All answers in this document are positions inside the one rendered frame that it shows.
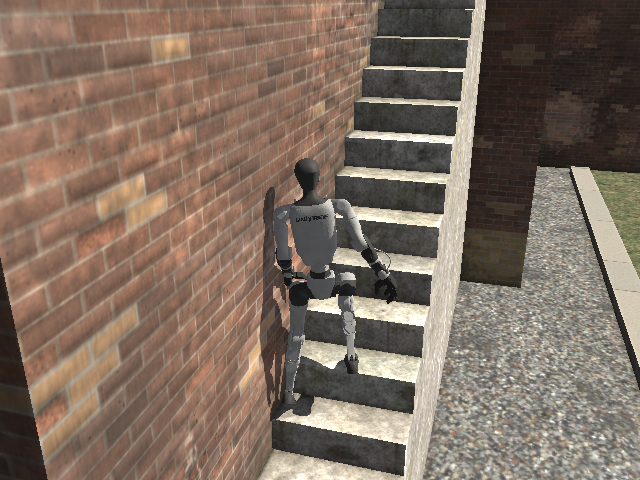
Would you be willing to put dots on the right robot hand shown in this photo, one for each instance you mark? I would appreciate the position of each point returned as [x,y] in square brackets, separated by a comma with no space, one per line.
[391,287]

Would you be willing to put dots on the robot left foot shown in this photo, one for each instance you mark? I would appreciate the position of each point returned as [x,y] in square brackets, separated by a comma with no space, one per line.
[288,398]

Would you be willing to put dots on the left robot forearm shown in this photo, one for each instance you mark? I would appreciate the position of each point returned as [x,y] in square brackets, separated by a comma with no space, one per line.
[286,267]

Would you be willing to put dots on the right robot upper arm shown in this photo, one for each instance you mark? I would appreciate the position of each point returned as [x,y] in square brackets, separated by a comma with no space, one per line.
[351,222]

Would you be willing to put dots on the robot right foot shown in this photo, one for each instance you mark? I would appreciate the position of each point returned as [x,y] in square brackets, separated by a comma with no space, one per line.
[352,366]

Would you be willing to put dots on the left robot hand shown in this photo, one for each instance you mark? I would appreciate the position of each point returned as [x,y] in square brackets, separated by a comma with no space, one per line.
[296,275]

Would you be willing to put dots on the robot foot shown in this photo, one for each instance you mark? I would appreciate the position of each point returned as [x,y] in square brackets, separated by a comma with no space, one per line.
[352,366]
[288,398]

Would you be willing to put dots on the left robot upper arm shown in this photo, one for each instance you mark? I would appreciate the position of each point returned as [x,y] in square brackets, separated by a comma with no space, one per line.
[280,216]

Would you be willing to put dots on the right robot forearm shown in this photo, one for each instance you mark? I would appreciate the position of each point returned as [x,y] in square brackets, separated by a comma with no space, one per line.
[374,260]

